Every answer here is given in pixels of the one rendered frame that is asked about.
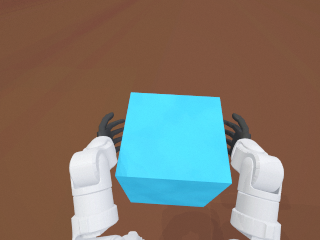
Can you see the left robot hand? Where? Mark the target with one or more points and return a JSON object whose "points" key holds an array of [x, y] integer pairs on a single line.
{"points": [[104, 129]]}

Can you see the left robot shin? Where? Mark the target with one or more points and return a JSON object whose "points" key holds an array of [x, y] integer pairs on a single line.
{"points": [[133, 232]]}

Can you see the right robot forearm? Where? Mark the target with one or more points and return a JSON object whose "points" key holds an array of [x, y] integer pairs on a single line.
{"points": [[259, 191]]}

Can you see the right robot hand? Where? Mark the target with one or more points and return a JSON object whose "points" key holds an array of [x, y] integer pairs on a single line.
{"points": [[241, 131]]}

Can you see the left robot forearm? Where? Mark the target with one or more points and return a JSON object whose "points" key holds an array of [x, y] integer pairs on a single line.
{"points": [[91, 184]]}

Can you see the carton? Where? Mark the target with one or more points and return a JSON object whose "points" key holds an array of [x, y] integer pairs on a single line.
{"points": [[173, 150]]}

